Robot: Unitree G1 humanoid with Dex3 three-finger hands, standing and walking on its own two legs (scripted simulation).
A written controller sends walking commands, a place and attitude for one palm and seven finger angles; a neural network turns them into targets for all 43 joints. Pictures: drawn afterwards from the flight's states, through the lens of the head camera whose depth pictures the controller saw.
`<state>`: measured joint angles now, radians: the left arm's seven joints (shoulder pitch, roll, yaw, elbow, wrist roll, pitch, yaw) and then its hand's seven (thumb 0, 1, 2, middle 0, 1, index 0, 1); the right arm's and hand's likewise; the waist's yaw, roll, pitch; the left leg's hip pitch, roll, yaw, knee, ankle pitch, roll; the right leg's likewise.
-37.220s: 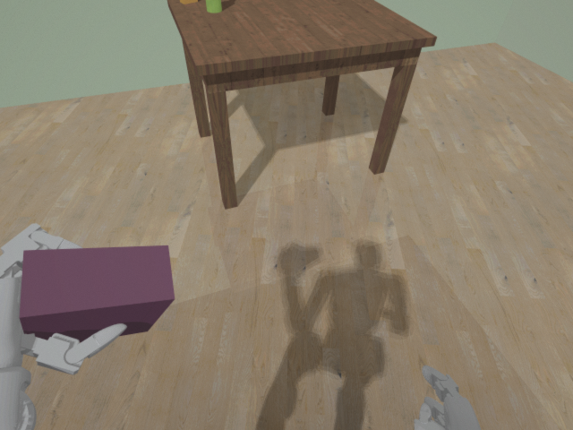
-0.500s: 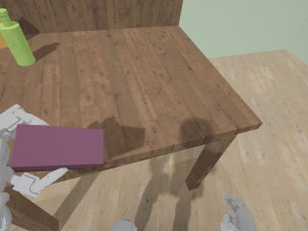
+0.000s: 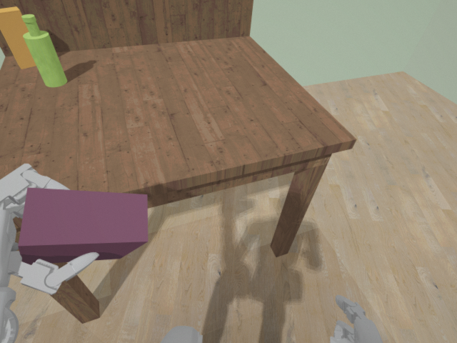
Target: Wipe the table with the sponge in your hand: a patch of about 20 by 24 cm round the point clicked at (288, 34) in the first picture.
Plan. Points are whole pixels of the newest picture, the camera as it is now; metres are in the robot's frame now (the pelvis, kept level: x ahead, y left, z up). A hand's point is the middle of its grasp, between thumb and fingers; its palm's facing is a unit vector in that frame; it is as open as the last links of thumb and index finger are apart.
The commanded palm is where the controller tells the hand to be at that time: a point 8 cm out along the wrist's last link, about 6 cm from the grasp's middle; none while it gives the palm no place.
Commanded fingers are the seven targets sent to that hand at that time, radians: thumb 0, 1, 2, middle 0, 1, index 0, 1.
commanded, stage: stop stepping back and stand still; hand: left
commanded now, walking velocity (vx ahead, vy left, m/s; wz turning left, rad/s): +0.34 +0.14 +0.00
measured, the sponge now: (100, 230) +0.23 +0.19 +0.15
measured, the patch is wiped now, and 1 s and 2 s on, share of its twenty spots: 1.00 1.00 1.00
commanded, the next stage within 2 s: stand and wait in 1.08 s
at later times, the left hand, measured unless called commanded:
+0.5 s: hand out of the picture +0.07 +0.21 +0.17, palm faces +0.35 -0.87 -0.35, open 10.1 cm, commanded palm +0.02 +0.26 +0.21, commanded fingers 0.00 0.10 1.30 -1.20 -1.60 -1.20 -1.60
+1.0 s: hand out of the picture +0.01 +0.18 +0.18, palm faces +0.36 -0.87 -0.34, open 10.1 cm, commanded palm -0.04 +0.23 +0.21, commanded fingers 0.00 0.10 1.30 -1.20 -1.60 -1.20 -1.60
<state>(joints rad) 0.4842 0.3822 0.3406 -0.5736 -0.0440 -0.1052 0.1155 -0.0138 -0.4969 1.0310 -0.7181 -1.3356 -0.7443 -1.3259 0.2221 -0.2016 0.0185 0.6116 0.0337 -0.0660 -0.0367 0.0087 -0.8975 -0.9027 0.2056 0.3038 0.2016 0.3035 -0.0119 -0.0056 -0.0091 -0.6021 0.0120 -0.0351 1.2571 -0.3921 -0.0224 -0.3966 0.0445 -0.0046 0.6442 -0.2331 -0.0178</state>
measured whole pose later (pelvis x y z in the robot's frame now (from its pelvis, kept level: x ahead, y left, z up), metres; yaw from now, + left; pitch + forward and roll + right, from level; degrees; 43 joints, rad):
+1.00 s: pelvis -0.19 -0.05 +0.01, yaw +0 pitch -1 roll -1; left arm 0.49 0.35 0.31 -0.54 -0.05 -0.11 0.11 -0.01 -0.50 1.03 -0.72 -1.34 -0.74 -1.33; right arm 0.24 -0.21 0.01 0.69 0.03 -0.08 -0.05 0.01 -0.90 -0.90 0.20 0.30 0.20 0.30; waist -0.01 -0.02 -0.05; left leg -0.46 0.04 0.03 0.93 -0.36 0.04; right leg -0.36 -0.01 -0.08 0.61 -0.24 -0.04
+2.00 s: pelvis -0.16 -0.02 +0.02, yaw +1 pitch -1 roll -1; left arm 0.48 0.36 0.30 -0.48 -0.06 -0.09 0.16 -0.01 -0.50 1.03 -0.72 -1.34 -0.74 -1.33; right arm 0.18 -0.21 0.03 0.60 0.01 -0.07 -0.07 0.01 -0.90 -0.90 0.20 0.30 0.20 0.30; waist 0.01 -0.01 -0.02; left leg -0.21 0.01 0.02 0.48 -0.26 0.02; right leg -0.21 -0.01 -0.03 0.42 -0.19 0.01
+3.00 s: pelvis -0.16 -0.03 +0.03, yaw +1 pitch +0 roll -1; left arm 0.48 0.35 0.29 -0.46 -0.06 -0.09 0.17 -0.01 -0.50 1.03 -0.72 -1.34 -0.74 -1.33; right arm 0.18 -0.22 0.03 0.60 0.01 -0.06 -0.07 0.01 -0.90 -0.90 0.20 0.30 0.20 0.30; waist 0.01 0.02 -0.02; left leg -0.21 0.01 0.02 0.46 -0.25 0.01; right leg -0.21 0.00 -0.04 0.40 -0.18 0.00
